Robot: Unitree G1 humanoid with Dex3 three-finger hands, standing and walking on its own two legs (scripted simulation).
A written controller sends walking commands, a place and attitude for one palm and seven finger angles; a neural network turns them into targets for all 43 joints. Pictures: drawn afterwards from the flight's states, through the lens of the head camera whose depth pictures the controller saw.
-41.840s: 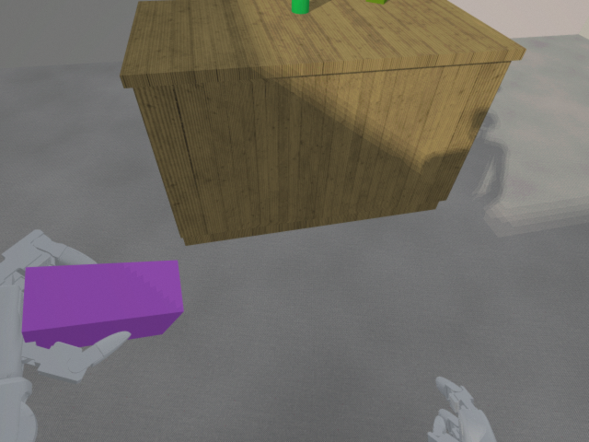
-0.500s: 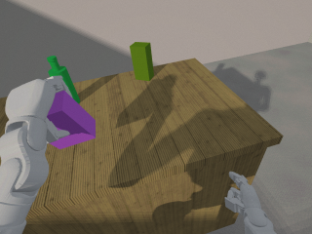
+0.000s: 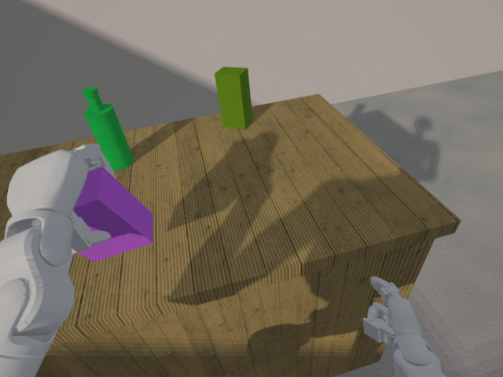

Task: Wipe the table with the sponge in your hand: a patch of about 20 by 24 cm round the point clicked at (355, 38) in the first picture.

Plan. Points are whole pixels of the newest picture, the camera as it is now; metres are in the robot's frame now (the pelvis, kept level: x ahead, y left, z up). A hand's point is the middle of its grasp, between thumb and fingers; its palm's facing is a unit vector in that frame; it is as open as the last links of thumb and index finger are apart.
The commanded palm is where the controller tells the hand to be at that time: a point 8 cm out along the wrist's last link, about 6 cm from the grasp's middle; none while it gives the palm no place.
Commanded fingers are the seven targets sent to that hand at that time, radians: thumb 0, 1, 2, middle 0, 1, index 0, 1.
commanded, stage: bring the sponge back beside the body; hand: left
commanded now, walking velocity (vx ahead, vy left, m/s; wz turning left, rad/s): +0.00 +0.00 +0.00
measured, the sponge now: (108, 225) +0.25 +0.28 +0.16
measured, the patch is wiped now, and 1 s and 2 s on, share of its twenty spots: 0.95 0.95 0.95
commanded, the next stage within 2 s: step back with the hand held close in 1.14 s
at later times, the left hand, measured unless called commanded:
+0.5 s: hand (82, 231) +0.20 +0.27 +0.20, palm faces +0.28 -0.17 -0.95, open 9.9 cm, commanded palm +0.15 +0.28 +0.28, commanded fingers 0.00 0.10 1.30 -1.20 -1.60 -1.20 -1.60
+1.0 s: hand (65, 243) +0.18 +0.28 +0.20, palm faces +0.29 -0.12 -0.95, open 9.9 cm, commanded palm +0.14 +0.28 +0.27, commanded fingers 0.00 0.10 1.30 -1.20 -1.60 -1.20 -1.60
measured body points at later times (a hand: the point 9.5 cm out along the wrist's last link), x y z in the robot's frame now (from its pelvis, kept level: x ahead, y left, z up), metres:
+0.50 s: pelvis +0.00 +0.00 +0.00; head -0.05 -0.05 +0.44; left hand +0.18 +0.28 +0.25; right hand +0.27 -0.17 -0.04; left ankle +0.06 +0.12 -0.74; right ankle +0.03 -0.09 -0.74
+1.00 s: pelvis -0.01 +0.01 +0.00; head -0.06 -0.04 +0.44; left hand +0.16 +0.28 +0.25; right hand +0.27 -0.17 -0.04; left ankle +0.06 +0.12 -0.74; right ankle +0.03 -0.09 -0.74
